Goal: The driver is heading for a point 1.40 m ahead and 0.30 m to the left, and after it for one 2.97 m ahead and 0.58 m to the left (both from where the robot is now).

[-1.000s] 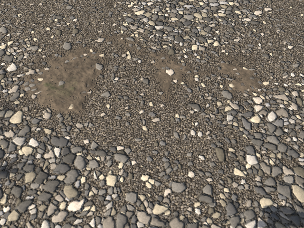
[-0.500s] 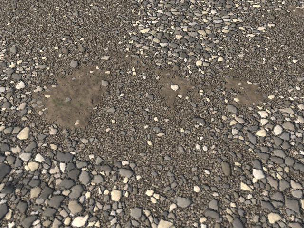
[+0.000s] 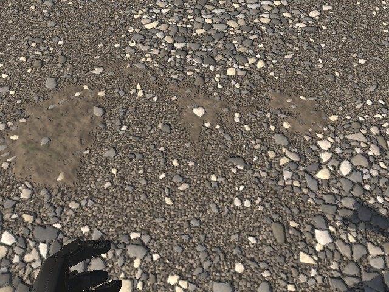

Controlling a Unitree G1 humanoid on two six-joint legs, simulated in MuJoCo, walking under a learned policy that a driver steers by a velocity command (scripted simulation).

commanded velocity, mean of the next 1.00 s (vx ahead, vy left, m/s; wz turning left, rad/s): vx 0.49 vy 0.00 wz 0.02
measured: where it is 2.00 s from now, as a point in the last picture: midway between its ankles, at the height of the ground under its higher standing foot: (135, 128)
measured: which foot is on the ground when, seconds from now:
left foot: down 0.00-0.02, up 0.04-0.52, down 0.54-1.00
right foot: up 0.00-0.00, down 0.02-0.56, up 0.58-1.00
